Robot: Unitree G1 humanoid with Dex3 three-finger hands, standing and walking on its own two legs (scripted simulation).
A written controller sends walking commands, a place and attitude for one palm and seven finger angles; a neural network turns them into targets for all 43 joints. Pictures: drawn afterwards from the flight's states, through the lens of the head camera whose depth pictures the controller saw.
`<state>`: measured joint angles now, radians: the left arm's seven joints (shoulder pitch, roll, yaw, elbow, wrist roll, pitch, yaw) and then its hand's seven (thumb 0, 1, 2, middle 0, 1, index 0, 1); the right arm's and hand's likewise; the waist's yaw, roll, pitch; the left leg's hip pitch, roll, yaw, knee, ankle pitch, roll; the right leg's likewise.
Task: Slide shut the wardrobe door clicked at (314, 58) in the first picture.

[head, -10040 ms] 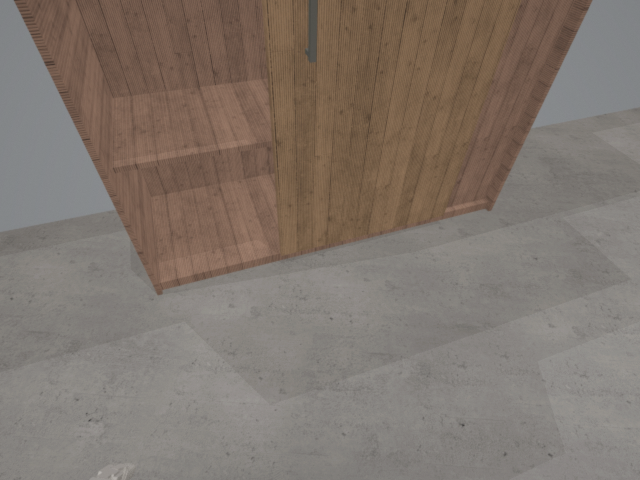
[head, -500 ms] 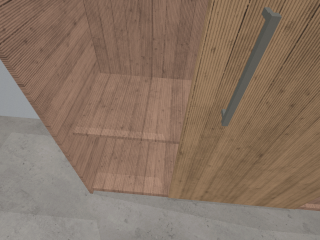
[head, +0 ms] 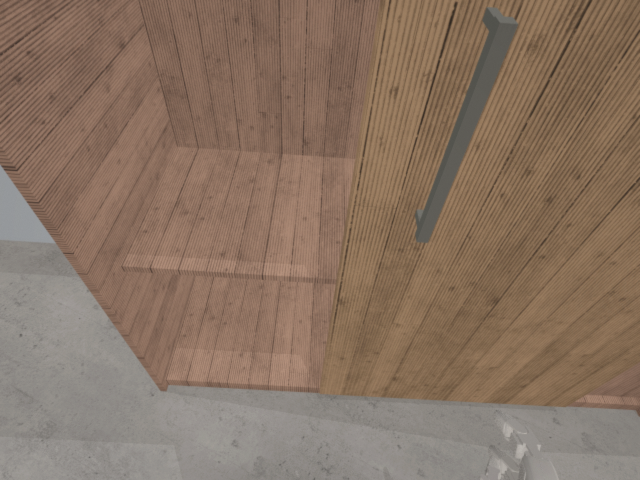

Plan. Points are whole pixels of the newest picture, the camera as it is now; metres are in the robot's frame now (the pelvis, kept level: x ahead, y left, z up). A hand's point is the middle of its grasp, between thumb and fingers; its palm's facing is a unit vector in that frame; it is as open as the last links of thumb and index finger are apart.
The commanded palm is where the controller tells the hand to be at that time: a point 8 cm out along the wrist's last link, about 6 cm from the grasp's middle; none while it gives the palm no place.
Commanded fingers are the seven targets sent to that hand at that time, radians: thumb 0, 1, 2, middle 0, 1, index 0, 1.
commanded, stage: raise the hand with hooked fingers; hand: right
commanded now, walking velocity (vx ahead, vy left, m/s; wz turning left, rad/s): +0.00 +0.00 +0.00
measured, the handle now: (450, 147) +0.45 -0.11 +0.21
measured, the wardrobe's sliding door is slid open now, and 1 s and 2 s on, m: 0.47 0.47 0.47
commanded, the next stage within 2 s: move the hooked fingers beside the handle in 1.94 s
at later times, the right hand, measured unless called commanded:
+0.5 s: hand (526, 435) +0.18 -0.20 +0.05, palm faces +0.03 +1.00 -0.08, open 10.1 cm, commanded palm +0.15 -0.25 +0.06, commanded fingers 0.00 -0.11 -0.56 0.26 0.81 0.26 0.81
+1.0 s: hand (607, 358) +0.23 -0.25 +0.14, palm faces +0.09 +0.99 -0.11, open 13.0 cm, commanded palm +0.19 -0.29 +0.15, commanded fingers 0.00 0.48 -0.31 0.30 1.18 0.30 1.18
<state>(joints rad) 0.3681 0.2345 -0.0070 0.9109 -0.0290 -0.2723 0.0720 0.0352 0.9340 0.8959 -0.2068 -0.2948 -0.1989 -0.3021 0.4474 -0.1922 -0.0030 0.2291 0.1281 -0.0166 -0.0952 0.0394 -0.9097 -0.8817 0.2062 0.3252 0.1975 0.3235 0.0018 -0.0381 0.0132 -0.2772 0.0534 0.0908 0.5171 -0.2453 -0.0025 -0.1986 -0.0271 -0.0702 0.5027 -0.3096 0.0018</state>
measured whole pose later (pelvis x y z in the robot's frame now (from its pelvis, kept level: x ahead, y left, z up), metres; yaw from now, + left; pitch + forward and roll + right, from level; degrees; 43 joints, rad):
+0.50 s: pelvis -0.02 +0.00 -0.04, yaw -3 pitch +5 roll +2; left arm 0.20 0.21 -0.09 0.58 -0.02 -0.30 0.03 0.01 0.90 0.90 -0.21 -0.29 -0.20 -0.30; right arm 0.34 -0.26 -0.16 -0.10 0.25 -0.27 0.29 0.01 -0.33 -0.66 0.24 0.67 0.23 0.66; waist -0.06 -0.04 -0.06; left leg -0.54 0.06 0.16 0.85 -0.38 0.01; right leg -0.53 -0.05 0.02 0.93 -0.48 0.01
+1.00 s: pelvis -0.01 +0.00 -0.01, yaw -1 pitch -2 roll +1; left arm 0.25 0.31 -0.05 0.67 -0.05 -0.39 0.08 0.02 0.91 0.90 -0.20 -0.29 -0.20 -0.30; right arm 0.15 -0.36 -0.36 -0.04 0.34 -0.06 0.35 0.00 0.26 -0.41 0.29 1.04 0.28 1.04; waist -0.04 -0.05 -0.04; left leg -0.25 0.04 0.12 0.56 -0.27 0.00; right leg -0.20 -0.04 -0.03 0.60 -0.36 0.01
